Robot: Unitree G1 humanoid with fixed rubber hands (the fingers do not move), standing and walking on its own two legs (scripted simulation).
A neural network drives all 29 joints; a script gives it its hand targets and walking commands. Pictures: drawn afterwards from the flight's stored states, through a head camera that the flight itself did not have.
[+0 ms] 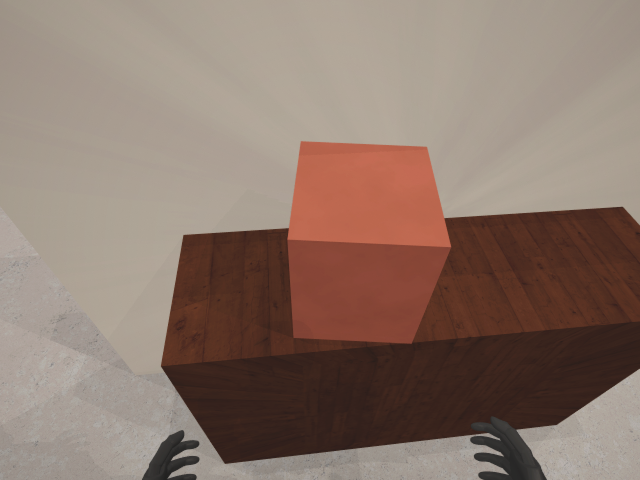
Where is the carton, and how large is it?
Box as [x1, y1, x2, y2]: [287, 141, 450, 343]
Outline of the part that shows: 301,141 287,239 293,337 411,343 450,248 426,147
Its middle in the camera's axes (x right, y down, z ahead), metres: +0.06 +0.02 +0.64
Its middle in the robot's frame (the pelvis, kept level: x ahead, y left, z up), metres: +0.47 -0.04 -0.01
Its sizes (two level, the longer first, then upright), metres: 0.210 0.200 0.250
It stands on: a pedestal, 0.64 m high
